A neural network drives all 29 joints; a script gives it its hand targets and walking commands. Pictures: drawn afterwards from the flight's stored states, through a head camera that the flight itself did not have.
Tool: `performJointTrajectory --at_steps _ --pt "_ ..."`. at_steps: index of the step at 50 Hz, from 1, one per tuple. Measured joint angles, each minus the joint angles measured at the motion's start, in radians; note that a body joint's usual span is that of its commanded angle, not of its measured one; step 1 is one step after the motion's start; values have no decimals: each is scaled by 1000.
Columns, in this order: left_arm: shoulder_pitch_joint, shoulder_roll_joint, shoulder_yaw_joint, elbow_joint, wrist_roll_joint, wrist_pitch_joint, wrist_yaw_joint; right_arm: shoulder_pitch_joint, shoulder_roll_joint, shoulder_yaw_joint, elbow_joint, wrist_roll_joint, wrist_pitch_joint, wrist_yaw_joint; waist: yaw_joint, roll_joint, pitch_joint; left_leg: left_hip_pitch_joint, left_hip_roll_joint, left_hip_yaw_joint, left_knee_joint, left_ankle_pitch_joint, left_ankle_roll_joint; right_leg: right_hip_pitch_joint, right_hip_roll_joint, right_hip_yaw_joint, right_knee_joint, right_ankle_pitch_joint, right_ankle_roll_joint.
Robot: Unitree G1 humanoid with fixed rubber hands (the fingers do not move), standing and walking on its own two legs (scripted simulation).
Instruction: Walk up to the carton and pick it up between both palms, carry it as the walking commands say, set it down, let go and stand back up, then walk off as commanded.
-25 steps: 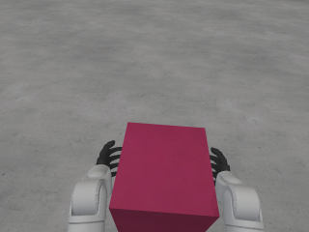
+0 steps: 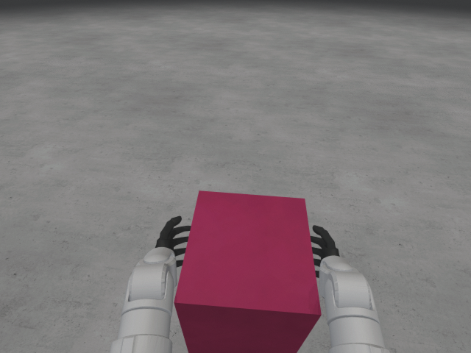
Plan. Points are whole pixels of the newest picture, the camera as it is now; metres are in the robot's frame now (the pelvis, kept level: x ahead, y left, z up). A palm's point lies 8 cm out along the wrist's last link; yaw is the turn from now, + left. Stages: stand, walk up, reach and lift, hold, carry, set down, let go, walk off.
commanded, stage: hold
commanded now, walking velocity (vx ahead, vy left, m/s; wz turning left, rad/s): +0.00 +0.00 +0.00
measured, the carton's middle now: (245, 278) +0.29 +0.00 -0.01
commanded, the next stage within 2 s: set down in 0.04 s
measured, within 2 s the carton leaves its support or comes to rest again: neither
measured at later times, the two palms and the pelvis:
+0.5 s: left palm (174, 266) +0.31 +0.14 +0.00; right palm (323, 278) +0.30 -0.15 -0.01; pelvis +0.00 +0.01 +0.00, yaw -1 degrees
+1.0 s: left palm (186, 275) +0.34 +0.14 -0.09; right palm (316, 287) +0.33 -0.15 -0.09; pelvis +0.00 +0.01 -0.03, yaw -1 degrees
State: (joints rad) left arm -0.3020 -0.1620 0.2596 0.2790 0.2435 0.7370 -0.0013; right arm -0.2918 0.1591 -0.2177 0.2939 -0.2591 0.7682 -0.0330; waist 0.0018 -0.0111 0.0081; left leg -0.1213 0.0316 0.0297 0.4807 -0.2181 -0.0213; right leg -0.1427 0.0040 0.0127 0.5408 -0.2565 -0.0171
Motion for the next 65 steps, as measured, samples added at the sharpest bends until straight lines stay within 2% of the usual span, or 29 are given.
performJointTrajectory --at_steps 3,7,13,15,21,25,29,35,43,48,59,65 --pt "10 3 6 13 -2 -7 -4 -4 1 5 19 -9 0 0 4 7 15 10 0 -14 -13 10 0 14 2 -11 -12 5 -4" --pt "22 6 -2 5 -2 -23 -9 -7 3 4 16 -4 -7 -4 -34 17 52 24 0 -52 -20 18 5 56 4 -46 -54 21 -8" --pt "-46 -11 64 90 56 -77 -38 -62 19 -69 79 -26 -53 -3 -47 16 67 0 -21 -93 8 0 21 34 21 -21 -54 34 -8" --pt "-74 -21 90 119 83 -96 -45 -79 25 -103 108 -40 -80 7 -45 9 74 -16 -22 -92 23 -7 13 13 25 -9 -39 31 -8" --pt "-111 -38 122 174 137 -159 -52 -82 26 -153 162 -57 -170 29 -9 -12 87 -90 -27 -74 64 -22 3 -74 25 15 14 13 -1" --pt "-82 -26 95 164 115 -208 -44 -75 23 -135 167 -56 -221 30 -8 -11 83 -155 -34 -78 86 -28 6 -133 18 12 27 8 6" --pt "-62 -19 81 158 81 -266 -24 -83 26 -137 180 -59 -279 31 -24 -1 58 -231 -42 -83 112 -37 13 -200 11 6 42 3 12" --pt "-75 -24 85 188 71 -333 -11 -80 25 -161 196 -66 -354 41 -36 13 33 -334 -53 -78 154 -53 20 -304 2 11 85 -15 20" --pt "-80 -26 57 207 31 -423 12 -53 6 -148 177 -32 -439 39 -25 17 4 -494 -53 -60 211 -65 20 -477 4 30 158 -30 24" --pt "-108 -33 88 223 21 -486 21 -104 -7 -155 205 -22 -486 38 -25 15 -20 -616 -54 -63 271 -75 15 -603 6 26 227 -45 20" --pt "-180 2 106 224 -2 -528 13 -196 -4 -166 236 4 -539 14 -31 15 -61 -903 -49 -87 440 -105 -7 -886 18 2 399 -79 4" --pt "-245 20 124 259 -13 -531 5 -241 -15 -161 236 35 -526 -14 -18 16 -93 -1043 -46 -86 562 -143 -12 -1028 27 2 517 -112 2"
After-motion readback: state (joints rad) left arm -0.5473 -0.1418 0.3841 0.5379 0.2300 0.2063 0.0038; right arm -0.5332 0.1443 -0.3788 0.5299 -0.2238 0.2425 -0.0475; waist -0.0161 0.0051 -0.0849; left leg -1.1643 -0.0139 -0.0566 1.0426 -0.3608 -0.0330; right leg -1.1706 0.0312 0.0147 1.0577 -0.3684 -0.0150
